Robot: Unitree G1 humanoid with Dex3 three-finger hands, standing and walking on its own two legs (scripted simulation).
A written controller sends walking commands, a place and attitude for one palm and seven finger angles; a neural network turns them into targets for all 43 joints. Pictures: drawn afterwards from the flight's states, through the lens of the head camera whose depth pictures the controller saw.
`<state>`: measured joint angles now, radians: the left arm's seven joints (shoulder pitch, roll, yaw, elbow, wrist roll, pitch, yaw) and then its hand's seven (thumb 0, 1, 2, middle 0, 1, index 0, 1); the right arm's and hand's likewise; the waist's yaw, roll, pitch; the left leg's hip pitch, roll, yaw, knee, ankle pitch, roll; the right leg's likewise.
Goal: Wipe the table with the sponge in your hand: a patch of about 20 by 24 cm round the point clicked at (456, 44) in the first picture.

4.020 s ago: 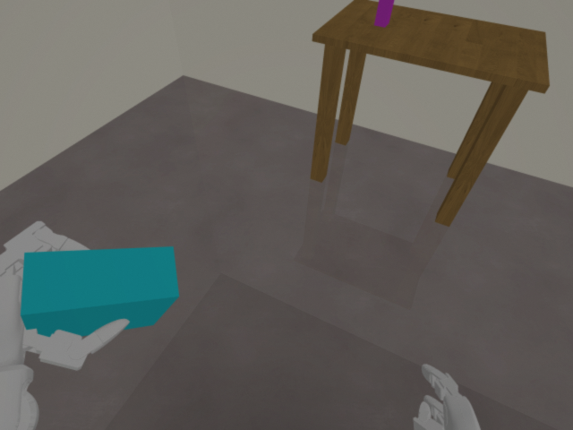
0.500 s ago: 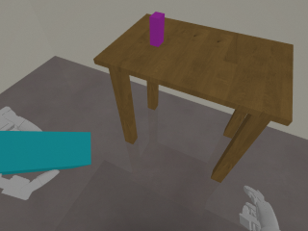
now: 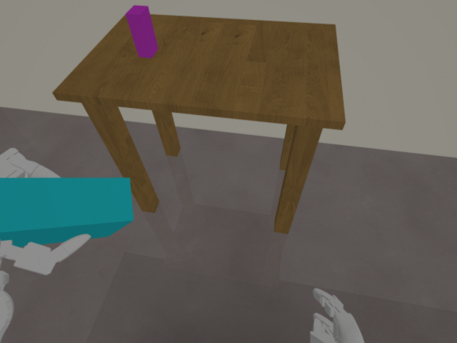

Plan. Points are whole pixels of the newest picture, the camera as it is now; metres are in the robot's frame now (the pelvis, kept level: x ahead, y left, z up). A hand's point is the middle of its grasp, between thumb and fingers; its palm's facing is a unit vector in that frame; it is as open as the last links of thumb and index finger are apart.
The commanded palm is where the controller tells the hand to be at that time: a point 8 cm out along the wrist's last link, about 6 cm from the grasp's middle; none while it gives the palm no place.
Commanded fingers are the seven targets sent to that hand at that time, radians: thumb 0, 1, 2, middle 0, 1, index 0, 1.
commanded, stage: turn to face it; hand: left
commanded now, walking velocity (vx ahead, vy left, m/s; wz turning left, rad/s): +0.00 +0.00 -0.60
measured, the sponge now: (85, 212) +0.24 +0.21 +0.16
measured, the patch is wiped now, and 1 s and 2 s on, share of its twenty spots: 0.00 0.00 0.00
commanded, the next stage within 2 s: take the last steps up to it in 0.78 s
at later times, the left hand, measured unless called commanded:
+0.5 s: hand (110, 221) +0.23 +0.17 +0.18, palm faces +0.21 -0.89 -0.40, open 9.9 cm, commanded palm +0.19 +0.20 +0.19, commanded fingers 0.00 0.10 1.30 -1.20 -1.60 -1.20 -1.60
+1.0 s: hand (238, 273) +0.17 +0.01 +0.19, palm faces -0.06 -0.81 -0.58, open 9.9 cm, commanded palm +0.14 +0.08 +0.19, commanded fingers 0.00 0.10 1.30 -1.20 -1.60 -1.20 -1.60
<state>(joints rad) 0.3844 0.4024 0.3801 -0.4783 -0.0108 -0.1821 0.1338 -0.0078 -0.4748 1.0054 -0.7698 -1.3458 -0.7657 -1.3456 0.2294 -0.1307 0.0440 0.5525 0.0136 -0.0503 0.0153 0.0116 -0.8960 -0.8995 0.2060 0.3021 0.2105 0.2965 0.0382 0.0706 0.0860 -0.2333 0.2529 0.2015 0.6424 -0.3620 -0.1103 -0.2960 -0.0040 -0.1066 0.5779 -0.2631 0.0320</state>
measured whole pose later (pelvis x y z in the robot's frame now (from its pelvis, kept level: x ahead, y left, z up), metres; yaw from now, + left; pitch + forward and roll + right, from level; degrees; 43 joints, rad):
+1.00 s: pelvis -0.12 -0.10 +0.02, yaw -26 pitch +2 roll +3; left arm 0.60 0.43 0.41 -0.53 -0.03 -0.23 0.15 -0.01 -0.48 1.01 -0.76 -1.35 -0.76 -1.35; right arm 0.19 -0.26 -0.04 0.61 0.01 -0.01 -0.05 0.01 -0.90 -0.90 0.20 0.30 0.20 0.30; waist -0.05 0.01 0.07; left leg -0.43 0.04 0.05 0.94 -0.41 -0.05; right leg -0.31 0.05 -0.05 0.46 -0.19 -0.11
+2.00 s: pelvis -0.04 -0.05 +0.02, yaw -24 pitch +1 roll +2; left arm 0.55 0.39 0.39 -0.54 0.00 -0.29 0.14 -0.01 -0.48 1.01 -0.76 -1.36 -0.76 -1.35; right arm 0.19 -0.25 -0.05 0.63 0.00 -0.06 -0.03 0.01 -0.90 -0.90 0.20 0.30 0.20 0.30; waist -0.03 -0.03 0.10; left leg -0.47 0.10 0.09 0.77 -0.31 -0.02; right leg -0.22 -0.10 -0.13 0.50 -0.30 0.00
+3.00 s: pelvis +0.23 -0.03 +0.01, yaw -27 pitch +1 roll +1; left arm 0.44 0.42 0.43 -0.51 -0.02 -0.25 0.15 -0.01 -0.48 1.01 -0.76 -1.36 -0.76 -1.35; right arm 0.17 -0.13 -0.01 0.59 0.02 -0.08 -0.03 0.01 -0.90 -0.90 0.20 0.30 0.20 0.30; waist -0.01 -0.04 0.06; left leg -0.34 0.08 0.18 0.55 -0.22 0.02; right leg -0.44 -0.07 -0.11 1.05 -0.50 0.03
